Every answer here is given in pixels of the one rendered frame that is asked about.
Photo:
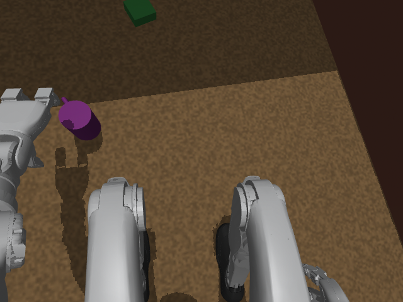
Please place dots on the right robot hand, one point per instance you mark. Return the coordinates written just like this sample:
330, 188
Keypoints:
330, 290

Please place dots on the right robot foot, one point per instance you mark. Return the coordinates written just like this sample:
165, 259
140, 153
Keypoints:
222, 255

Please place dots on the left robot arm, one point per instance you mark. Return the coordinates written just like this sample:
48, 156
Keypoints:
15, 153

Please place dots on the left robot hand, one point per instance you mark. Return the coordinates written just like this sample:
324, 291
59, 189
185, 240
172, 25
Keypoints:
19, 113

